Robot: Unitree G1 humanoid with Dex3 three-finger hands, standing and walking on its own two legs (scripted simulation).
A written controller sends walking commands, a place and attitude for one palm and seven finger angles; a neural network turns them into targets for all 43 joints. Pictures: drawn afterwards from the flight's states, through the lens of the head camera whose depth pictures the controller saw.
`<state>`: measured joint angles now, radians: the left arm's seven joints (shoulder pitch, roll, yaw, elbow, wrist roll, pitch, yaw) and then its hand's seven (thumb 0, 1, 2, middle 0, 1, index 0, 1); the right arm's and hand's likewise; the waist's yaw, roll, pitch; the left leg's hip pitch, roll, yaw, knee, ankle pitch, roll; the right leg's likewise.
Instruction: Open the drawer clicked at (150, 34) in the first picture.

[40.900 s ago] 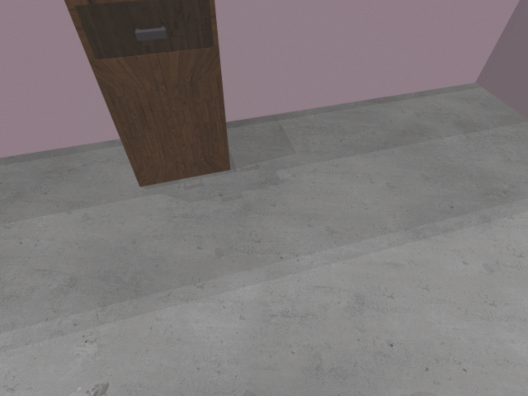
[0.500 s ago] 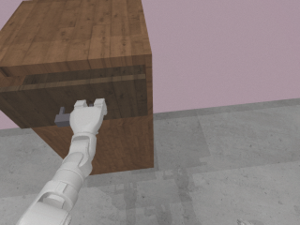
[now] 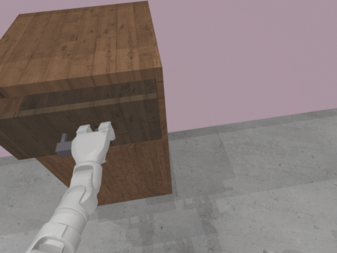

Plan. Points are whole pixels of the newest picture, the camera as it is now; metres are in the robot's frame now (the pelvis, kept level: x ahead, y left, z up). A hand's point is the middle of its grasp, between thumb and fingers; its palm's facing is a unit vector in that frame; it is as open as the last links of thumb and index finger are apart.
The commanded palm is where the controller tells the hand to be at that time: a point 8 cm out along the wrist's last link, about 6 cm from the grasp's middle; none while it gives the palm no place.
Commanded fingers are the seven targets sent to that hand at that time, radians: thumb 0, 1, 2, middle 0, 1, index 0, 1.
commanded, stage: pull the drawer open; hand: left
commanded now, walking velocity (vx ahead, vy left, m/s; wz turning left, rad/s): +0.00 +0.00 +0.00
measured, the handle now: (79, 140) +0.40 +0.25 +0.03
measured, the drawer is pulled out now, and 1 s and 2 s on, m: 0.07 0.17 0.19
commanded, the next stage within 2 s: none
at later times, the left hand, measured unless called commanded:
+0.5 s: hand (99, 156) +0.36 +0.20 +0.00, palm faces -0.01 -0.05 -1.00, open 5.8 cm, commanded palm +0.32 +0.21 +0.06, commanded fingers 0.00 0.90 0.90 -0.40 -1.35 -0.40 -1.35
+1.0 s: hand (97, 191) +0.27 +0.18 +0.01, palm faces +0.03 -0.15 -0.99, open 6.2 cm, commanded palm +0.25 +0.20 +0.06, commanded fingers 0.00 0.90 0.90 -0.40 -1.35 -0.40 -1.35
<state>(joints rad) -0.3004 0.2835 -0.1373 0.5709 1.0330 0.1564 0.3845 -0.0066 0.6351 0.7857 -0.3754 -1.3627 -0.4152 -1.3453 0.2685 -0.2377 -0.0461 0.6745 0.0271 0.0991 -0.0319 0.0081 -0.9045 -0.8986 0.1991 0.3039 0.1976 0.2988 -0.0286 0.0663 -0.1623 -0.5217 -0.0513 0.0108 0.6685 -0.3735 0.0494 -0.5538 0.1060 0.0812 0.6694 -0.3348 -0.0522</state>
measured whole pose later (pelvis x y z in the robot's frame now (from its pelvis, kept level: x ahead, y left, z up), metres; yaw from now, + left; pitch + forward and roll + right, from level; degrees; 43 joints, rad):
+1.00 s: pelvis +0.00 +0.00 +0.00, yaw +0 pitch +8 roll +0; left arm 0.12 0.24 -0.27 0.15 1.05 0.23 0.37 0.02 0.61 0.73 -0.37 -1.35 -0.42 -1.35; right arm 0.09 -0.23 -0.03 0.62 0.02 0.10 0.01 0.01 -0.91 -0.90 0.20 0.30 0.19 0.30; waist 0.04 0.06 -0.15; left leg -0.40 -0.06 0.01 0.65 -0.38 0.05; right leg -0.44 0.09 0.08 0.67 -0.36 -0.05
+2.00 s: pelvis -0.01 -0.02 +0.00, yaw +0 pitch +8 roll +1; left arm 0.16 0.27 -0.20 0.11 1.03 0.18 0.37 0.01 0.60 0.74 -0.37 -1.35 -0.42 -1.35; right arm 0.13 -0.24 -0.03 0.63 0.03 0.07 -0.03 0.01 -0.91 -0.90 0.20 0.30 0.20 0.30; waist 0.03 0.05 -0.13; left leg -0.43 -0.05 0.01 0.65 -0.36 0.03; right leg -0.48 0.10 0.08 0.69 -0.34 -0.07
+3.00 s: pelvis -0.02 -0.02 -0.01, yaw +0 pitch +6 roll +1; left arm 0.51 0.27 -0.25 -0.16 1.07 0.15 0.42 0.02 0.60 0.74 -0.36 -1.35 -0.42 -1.35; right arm 0.09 -0.23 -0.02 0.60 0.00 0.08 0.04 0.01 -0.91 -0.90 0.19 0.30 0.19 0.30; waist 0.07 0.07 -0.13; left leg -0.44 -0.05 0.02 0.73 -0.40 0.03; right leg -0.49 0.11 0.08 0.77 -0.38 -0.08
